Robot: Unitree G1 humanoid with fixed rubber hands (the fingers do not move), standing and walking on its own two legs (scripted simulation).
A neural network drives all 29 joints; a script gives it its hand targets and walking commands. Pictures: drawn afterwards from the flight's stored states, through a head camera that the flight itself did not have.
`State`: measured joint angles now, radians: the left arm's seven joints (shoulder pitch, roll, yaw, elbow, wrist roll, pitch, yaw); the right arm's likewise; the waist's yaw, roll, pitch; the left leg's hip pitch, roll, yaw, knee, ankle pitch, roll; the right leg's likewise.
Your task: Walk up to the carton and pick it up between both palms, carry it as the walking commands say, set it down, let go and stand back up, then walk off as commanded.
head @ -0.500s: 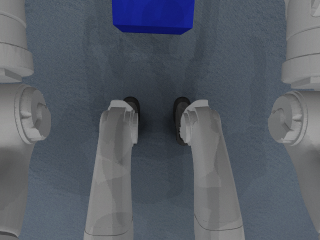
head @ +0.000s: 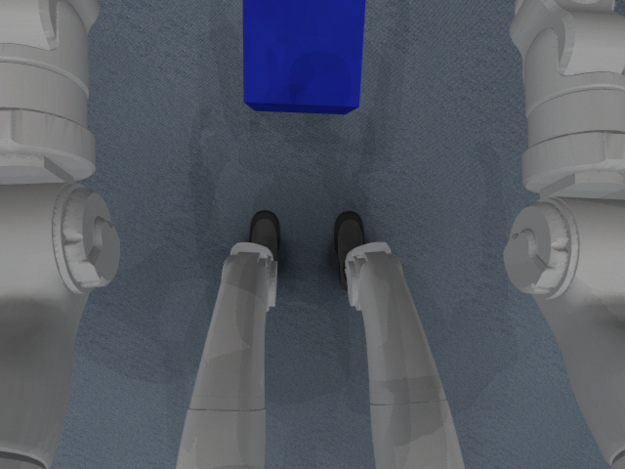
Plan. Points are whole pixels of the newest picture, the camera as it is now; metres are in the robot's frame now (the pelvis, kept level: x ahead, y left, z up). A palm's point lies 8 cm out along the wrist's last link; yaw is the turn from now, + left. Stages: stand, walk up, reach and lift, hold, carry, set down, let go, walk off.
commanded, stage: let go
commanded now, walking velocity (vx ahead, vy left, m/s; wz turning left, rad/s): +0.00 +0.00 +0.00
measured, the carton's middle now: (302, 56) +0.57 +0.00 -0.57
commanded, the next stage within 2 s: stand in 1.40 s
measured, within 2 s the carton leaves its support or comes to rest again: neither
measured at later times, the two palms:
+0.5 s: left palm (30, 144) +0.40 +0.22 -0.06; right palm (580, 138) +0.41 -0.21 -0.06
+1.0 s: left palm out of the picture +0.27 +0.23 +0.03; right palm out of the picture +0.27 -0.24 +0.03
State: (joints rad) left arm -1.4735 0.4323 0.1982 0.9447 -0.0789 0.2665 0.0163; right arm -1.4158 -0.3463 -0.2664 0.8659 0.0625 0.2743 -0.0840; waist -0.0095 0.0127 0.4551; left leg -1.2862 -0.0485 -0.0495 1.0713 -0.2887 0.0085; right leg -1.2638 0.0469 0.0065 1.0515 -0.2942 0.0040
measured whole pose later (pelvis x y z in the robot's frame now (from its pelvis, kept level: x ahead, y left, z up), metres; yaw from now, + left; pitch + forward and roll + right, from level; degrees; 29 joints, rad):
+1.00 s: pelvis +0.11 +0.00 +0.10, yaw +0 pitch +0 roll +0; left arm 0.22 0.20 0.05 0.46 0.00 0.06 -0.05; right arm 0.22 -0.22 -0.03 0.46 0.00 0.06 0.07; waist -0.01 0.00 0.09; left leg -0.20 -0.04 -0.04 0.46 -0.27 0.02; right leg -0.20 0.03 0.05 0.48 -0.28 -0.01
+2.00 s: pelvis +0.12 -0.02 +0.10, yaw -1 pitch -1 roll +0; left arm 0.24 0.32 0.02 0.88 0.03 -0.01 0.00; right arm 0.23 -0.34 0.00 0.89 -0.02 -0.02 -0.01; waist 0.00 0.01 -0.09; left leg -0.16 -0.01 -0.04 0.44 -0.27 0.00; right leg -0.16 0.06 0.05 0.44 -0.27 -0.04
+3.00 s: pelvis +0.09 -0.01 +0.11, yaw -2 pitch -3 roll +0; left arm 0.17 0.35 -0.01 1.07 0.01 -0.03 0.01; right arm 0.19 -0.36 0.01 1.08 -0.01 -0.02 0.00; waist -0.01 0.00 -0.02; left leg -0.11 -0.01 -0.02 0.36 -0.19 0.00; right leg -0.11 0.06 0.07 0.35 -0.18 -0.03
